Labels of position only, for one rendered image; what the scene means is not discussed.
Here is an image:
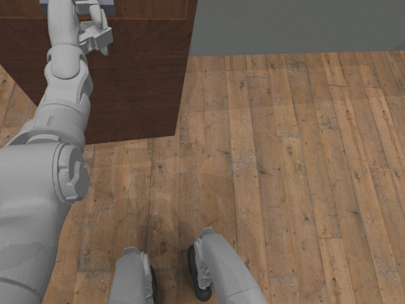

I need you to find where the drawer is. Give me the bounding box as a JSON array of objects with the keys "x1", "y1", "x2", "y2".
[{"x1": 0, "y1": 0, "x2": 186, "y2": 18}]

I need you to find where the robot left upper arm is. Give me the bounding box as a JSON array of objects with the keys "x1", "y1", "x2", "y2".
[{"x1": 0, "y1": 142, "x2": 89, "y2": 304}]

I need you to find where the left robot thigh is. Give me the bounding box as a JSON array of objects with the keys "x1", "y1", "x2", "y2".
[{"x1": 108, "y1": 251, "x2": 152, "y2": 304}]

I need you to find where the left robot forearm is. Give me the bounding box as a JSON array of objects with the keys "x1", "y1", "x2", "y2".
[{"x1": 5, "y1": 44, "x2": 93, "y2": 155}]

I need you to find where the left robot hand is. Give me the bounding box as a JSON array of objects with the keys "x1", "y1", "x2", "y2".
[{"x1": 47, "y1": 0, "x2": 113, "y2": 56}]

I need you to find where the handle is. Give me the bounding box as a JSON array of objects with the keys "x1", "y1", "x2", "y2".
[{"x1": 39, "y1": 0, "x2": 116, "y2": 15}]

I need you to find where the cabinet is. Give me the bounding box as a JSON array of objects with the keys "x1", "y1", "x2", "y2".
[{"x1": 0, "y1": 0, "x2": 198, "y2": 145}]

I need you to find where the robot right foot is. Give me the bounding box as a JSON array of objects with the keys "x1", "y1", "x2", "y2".
[{"x1": 187, "y1": 245, "x2": 212, "y2": 301}]

